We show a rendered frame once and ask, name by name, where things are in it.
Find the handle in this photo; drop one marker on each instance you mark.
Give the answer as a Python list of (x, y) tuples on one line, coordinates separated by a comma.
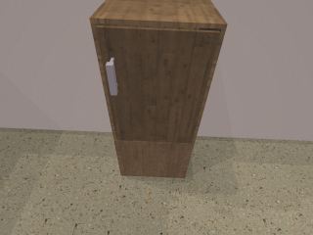
[(111, 77)]

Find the cupboard door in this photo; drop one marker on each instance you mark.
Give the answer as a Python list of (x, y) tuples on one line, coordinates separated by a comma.
[(161, 76)]

